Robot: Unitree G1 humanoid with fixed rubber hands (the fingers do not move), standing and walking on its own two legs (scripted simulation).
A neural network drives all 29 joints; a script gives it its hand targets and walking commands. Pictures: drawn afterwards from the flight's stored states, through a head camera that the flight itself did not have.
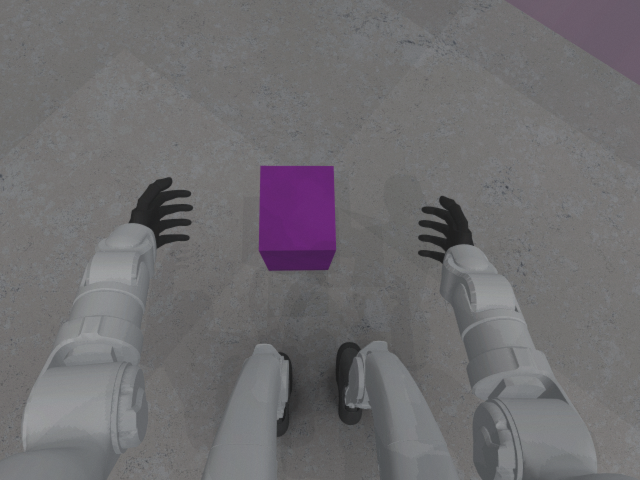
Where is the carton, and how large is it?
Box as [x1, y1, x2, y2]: [259, 166, 335, 270]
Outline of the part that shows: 260,166 259,251 268,269 327,269 335,251 333,166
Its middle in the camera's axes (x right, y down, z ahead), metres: -0.06 -0.04 +0.99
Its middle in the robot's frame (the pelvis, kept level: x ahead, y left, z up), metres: +0.54 +0.05 -0.55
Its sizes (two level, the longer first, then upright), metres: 0.200 0.169 0.267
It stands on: the floor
